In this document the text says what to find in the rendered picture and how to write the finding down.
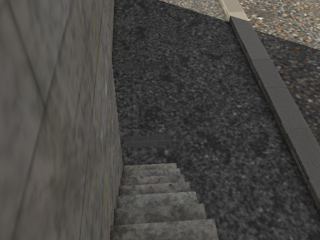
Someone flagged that stairs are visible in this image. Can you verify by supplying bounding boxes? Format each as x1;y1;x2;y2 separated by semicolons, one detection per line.
110;163;219;240

